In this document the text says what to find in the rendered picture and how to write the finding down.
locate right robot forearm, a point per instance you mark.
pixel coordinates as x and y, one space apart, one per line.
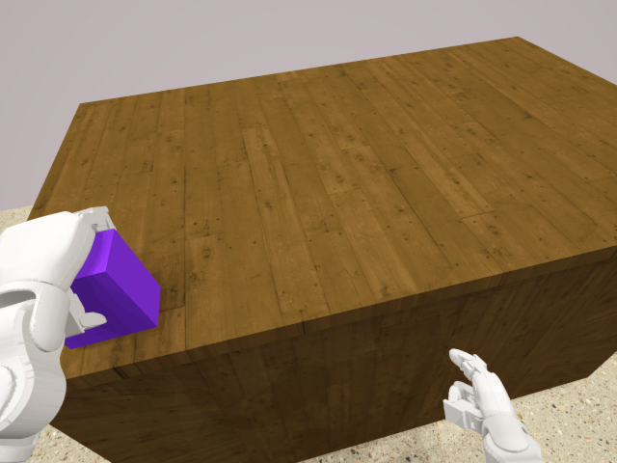
506 440

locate sponge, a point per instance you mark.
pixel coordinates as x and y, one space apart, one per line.
114 283

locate table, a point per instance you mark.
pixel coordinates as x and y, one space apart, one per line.
324 236

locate left robot hand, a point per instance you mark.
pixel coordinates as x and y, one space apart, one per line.
52 249

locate left robot forearm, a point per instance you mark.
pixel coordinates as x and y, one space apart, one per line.
33 319

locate right robot hand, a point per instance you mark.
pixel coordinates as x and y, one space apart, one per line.
468 406

